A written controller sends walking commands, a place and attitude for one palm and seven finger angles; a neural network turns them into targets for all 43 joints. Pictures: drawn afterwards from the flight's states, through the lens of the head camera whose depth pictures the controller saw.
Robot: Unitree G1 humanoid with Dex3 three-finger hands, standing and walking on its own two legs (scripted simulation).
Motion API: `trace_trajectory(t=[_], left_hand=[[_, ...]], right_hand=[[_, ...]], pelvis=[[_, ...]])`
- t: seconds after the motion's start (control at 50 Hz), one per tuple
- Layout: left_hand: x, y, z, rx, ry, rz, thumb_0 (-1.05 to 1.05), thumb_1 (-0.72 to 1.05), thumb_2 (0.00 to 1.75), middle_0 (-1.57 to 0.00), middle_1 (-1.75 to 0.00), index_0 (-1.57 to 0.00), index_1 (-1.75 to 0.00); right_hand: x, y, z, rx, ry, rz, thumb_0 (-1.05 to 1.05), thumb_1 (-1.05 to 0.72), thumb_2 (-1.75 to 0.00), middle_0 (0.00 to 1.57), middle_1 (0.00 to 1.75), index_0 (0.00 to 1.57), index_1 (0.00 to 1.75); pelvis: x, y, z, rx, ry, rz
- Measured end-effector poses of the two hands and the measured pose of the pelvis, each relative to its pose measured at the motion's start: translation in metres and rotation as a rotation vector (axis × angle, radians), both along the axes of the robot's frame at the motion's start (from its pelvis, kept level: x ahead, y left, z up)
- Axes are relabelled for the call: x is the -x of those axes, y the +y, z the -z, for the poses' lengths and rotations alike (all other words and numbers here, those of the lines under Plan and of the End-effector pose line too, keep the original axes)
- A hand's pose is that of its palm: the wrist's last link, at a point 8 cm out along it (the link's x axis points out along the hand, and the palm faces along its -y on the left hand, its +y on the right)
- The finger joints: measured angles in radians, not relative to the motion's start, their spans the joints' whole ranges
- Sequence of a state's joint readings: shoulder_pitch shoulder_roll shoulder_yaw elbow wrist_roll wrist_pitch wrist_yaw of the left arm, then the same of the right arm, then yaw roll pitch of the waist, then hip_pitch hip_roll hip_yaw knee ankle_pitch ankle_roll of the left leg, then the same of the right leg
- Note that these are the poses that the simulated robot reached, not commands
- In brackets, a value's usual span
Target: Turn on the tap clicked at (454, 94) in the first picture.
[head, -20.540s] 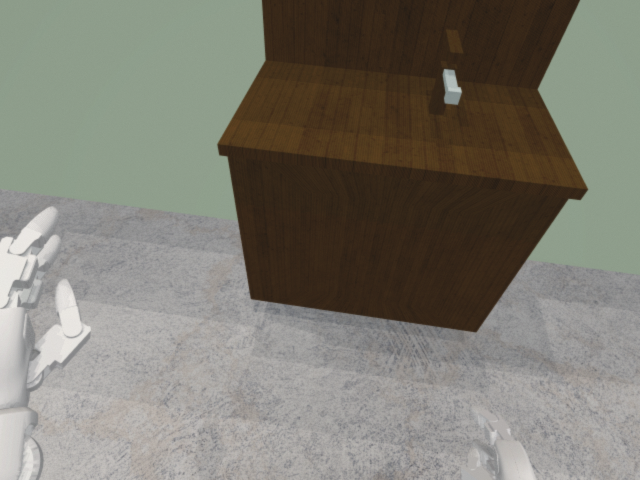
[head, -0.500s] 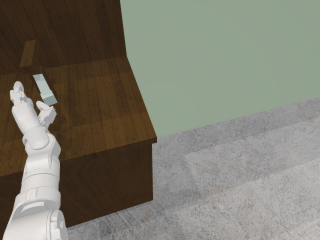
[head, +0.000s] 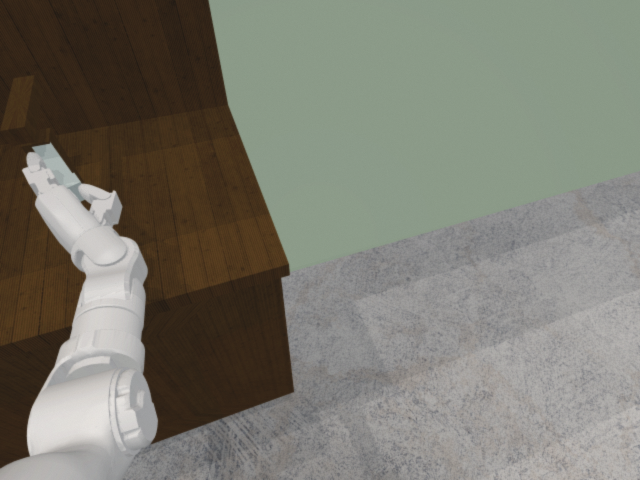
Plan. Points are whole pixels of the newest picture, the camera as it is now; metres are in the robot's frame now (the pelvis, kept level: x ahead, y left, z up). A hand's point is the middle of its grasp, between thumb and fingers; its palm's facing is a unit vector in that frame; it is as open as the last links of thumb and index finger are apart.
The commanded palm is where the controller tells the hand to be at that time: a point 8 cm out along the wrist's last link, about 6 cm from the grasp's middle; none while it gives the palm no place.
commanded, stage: push the lever round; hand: left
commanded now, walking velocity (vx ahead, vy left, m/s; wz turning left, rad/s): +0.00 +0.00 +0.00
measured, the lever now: (71, 189) +0.46 +0.33 +0.11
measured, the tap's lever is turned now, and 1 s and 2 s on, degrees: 21 57 59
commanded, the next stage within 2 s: lift the hand up off the lever in 1.18 s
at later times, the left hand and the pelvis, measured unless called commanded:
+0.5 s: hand (139, 183) +0.47 +0.25 +0.11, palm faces +0.80 -0.60 -0.09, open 7.7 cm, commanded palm +0.42 +0.28 +0.11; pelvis +0.00 +0.00 +0.00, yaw -1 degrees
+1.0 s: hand (163, 160) +0.53 +0.23 +0.11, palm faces +0.81 -0.56 -0.15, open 7.8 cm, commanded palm +0.46 +0.25 +0.11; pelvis +0.02 +0.00 -0.01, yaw -1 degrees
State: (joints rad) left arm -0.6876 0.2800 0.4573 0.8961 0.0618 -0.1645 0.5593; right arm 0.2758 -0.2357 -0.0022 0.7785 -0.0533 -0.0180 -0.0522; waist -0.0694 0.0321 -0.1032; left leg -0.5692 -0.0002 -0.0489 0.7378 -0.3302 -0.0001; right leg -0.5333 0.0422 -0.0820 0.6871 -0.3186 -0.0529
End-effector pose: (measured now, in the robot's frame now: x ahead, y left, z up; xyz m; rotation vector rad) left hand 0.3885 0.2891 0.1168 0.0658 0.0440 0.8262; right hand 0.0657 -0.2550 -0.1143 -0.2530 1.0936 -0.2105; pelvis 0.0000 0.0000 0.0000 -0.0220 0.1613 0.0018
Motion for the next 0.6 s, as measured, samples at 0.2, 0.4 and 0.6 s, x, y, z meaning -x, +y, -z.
trace_trajectory(t=[0.2,0.4,0.6], left_hand=[[-0.008,-0.010,0.002,-0.008,0.005,-0.052,-0.01,0.91,0.94,-0.15,-0.15,-0.15,-0.15],[-0.026,-0.025,0.001,0.006,0.017,-0.082,-0.02,0.90,0.95,-0.15,-0.15,-0.15,-0.15],[-0.038,-0.032,0.001,0.021,0.038,-0.112,-0.04,0.88,0.95,-0.15,-0.15,-0.15,-0.15]], right_hand=[[0.021,-0.007,0.004,-0.001,0.060,0.026,0.01,-0.91,-0.90,0.21,0.30,0.20,0.30],[0.031,-0.009,0.005,-0.001,0.080,0.046,0.01,-0.91,-0.90,0.20,0.30,0.20,0.30],[0.039,-0.004,0.006,-0.014,0.106,0.058,0.00,-0.91,-0.90,0.20,0.30,0.20,0.30]], pelvis=[[0.000,-0.005,0.002,0.001,0.012,-0.003],[0.000,-0.005,0.004,0.000,0.039,0.006],[-0.003,-0.003,0.005,0.003,0.052,0.008]])
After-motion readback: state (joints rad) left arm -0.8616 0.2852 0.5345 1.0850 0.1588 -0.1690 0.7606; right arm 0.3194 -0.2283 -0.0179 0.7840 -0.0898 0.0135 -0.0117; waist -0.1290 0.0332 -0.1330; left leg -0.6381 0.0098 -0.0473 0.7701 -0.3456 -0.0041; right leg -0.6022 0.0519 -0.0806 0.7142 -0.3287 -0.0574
